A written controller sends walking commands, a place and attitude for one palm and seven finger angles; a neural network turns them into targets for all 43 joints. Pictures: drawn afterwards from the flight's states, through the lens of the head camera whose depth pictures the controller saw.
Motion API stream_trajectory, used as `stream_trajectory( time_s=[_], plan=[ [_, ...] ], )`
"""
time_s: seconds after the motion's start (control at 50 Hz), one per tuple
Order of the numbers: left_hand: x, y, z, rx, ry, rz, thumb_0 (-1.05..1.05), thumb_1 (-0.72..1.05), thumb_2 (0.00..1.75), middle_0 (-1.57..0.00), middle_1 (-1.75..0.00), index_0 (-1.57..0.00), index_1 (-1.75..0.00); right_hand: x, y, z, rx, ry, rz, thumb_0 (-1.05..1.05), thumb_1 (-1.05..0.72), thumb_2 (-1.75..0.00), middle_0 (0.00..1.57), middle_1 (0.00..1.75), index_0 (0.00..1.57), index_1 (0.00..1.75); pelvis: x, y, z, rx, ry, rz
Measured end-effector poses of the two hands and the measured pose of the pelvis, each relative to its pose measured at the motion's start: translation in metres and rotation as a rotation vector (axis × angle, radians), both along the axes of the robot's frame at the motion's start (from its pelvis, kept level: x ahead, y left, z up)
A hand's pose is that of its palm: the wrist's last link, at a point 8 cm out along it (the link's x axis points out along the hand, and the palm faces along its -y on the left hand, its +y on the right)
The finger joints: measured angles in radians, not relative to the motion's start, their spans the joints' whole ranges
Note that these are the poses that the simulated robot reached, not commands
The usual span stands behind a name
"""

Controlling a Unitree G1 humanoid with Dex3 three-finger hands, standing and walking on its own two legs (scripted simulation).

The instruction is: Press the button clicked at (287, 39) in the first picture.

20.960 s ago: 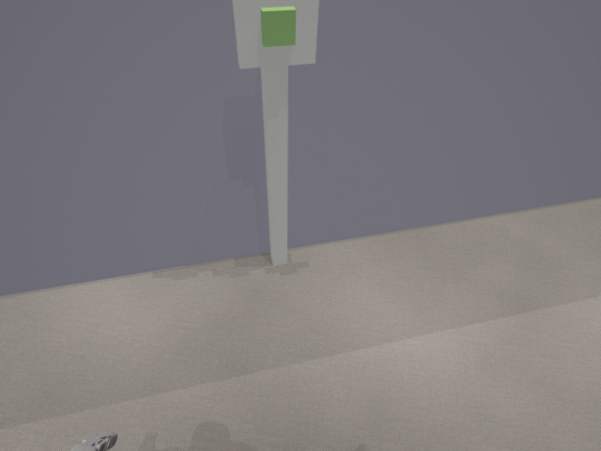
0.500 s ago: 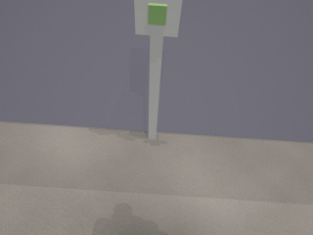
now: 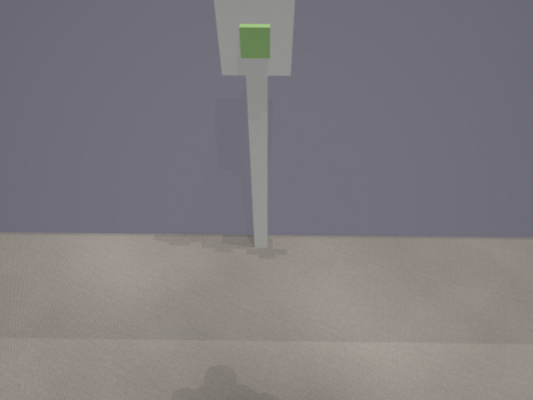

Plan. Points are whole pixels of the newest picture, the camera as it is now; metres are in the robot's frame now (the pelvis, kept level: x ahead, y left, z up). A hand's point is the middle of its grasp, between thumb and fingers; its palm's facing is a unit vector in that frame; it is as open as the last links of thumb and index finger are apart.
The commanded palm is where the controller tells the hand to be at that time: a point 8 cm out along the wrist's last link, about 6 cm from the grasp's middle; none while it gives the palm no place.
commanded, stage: let the arm hang, fingers relaxed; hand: left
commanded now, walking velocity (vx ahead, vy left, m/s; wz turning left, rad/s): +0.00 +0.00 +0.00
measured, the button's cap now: (255, 40) +0.84 +0.07 +0.16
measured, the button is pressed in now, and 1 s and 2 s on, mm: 0 0 0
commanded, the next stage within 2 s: stand and wait in 0.20 s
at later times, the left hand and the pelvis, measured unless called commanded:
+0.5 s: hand out of the picture +0.01 +0.18 -0.17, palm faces +0.03 -0.97 -0.22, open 7.4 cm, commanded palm none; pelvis +0.01 +0.00 +0.00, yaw +0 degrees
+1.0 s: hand out of the picture +0.06 +0.19 -0.16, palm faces +0.00 -0.96 -0.26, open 7.4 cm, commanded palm none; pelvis +0.02 -0.01 +0.00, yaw +0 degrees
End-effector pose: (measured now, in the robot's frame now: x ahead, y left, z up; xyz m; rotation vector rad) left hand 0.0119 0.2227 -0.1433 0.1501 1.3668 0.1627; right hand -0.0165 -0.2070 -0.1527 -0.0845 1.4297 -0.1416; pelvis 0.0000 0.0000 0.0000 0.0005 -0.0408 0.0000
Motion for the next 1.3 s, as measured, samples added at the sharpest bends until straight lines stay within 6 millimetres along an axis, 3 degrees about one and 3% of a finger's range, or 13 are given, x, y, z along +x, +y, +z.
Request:
stream_trajectory(
  time_s=[0.12, 0.26, 0.52, 0.8, 1.3],
  plan=[
    [0.007, 0.003, 0.001, 0.009, -0.008, -0.006, 0.00, 0.92, 0.90, -0.20, -0.30, -0.20, -0.31, -0.006, 0.000, 0.001, 0.001, 0.017, -0.014, 0.00, -0.91, -0.90, 0.20, 0.30, 0.20, 0.29, 0.002, -0.001, 0.000, 0.000, 0.003, -0.002],
    [0.001, 0.007, 0.002, 0.017, 0.021, 0.004, 0.00, 0.91, 0.90, -0.20, -0.30, -0.20, -0.30, -0.007, -0.004, 0.001, -0.008, 0.040, -0.011, 0.00, -0.91, -0.90, 0.20, 0.30, 0.20, 0.29, 0.005, -0.001, 0.000, 0.000, 0.008, 0.000],
    [-0.004, 0.007, 0.003, 0.023, 0.056, 0.010, 0.00, 0.90, 0.90, -0.20, -0.30, -0.20, -0.30, 0.023, -0.021, 0.004, -0.039, -0.005, 0.013, 0.00, -0.91, -0.90, 0.20, 0.30, 0.20, 0.29, 0.011, -0.004, 0.002, 0.000, 0.010, -0.002],
    [0.026, 0.011, 0.008, 0.041, -0.010, -0.013, 0.00, 0.90, 0.90, -0.20, -0.30, -0.20, -0.30, 0.058, -0.038, 0.009, -0.065, -0.073, 0.039, 0.00, -0.91, -0.90, 0.20, 0.30, 0.20, 0.29, 0.018, -0.009, 0.003, 0.000, 0.008, -0.003],
    [0.069, 0.030, 0.020, 0.100, -0.072, -0.054, 0.00, 0.90, 0.90, -0.20, -0.30, -0.20, -0.30, 0.075, -0.071, 0.018, -0.121, -0.080, 0.048, 0.00, -0.91, -0.90, 0.20, 0.30, 0.20, 0.30, 0.029, -0.016, 0.006, 0.001, 0.014, -0.008]
  ],
)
